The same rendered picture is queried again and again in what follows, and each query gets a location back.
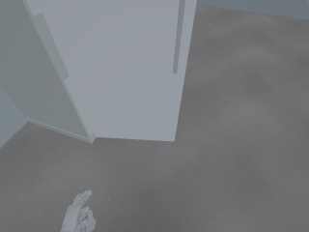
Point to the fridge door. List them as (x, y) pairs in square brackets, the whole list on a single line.
[(120, 56)]

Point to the left robot hand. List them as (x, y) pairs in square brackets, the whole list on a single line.
[(74, 215)]

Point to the handle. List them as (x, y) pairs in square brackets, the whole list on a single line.
[(179, 36)]

